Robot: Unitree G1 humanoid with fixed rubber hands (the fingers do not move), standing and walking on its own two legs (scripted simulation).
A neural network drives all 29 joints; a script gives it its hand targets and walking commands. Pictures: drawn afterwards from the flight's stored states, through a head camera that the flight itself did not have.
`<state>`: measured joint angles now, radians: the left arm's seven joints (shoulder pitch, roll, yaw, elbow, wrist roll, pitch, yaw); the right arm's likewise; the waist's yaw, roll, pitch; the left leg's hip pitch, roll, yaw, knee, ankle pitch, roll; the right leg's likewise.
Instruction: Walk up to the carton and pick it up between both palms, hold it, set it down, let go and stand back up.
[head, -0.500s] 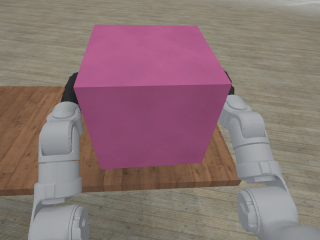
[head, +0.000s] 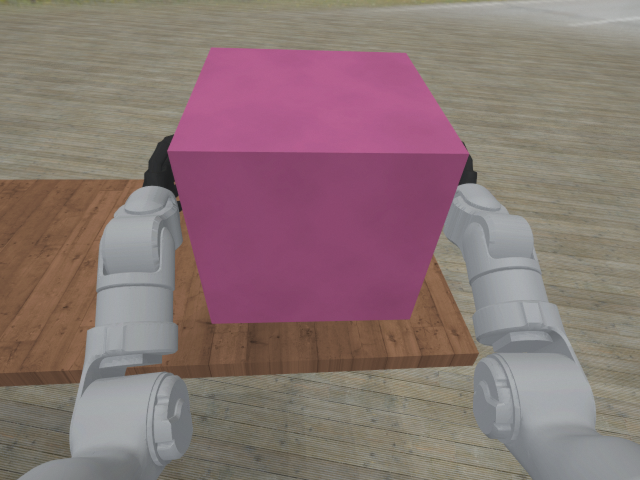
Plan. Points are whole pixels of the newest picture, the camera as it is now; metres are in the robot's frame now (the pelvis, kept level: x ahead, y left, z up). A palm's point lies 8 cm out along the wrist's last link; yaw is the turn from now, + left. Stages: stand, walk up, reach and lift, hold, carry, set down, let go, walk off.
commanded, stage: hold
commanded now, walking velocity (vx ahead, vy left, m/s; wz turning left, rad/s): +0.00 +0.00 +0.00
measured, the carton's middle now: (311, 184) +0.43 +0.01 +0.21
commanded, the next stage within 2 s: none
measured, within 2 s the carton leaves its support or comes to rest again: neither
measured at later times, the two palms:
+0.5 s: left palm (155, 204) +0.37 +0.20 +0.21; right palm (440, 191) +0.40 -0.16 +0.22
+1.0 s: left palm (163, 195) +0.37 +0.18 +0.23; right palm (457, 195) +0.38 -0.17 +0.22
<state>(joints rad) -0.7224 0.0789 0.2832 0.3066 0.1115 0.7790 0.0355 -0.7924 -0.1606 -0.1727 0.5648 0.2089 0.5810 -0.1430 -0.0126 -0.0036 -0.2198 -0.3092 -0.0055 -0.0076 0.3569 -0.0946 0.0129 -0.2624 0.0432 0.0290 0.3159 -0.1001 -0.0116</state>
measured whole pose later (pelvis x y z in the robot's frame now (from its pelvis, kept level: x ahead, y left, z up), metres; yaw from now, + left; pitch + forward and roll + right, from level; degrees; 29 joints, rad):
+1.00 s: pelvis +0.00 +0.00 +0.00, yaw +0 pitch +2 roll -1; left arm -0.73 0.08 0.28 0.32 0.11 0.78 0.03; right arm -0.79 -0.16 -0.18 0.56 0.21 0.58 -0.14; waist -0.01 0.00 -0.22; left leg -0.31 -0.01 -0.01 0.36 -0.10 0.01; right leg -0.26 0.04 0.03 0.32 -0.10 -0.01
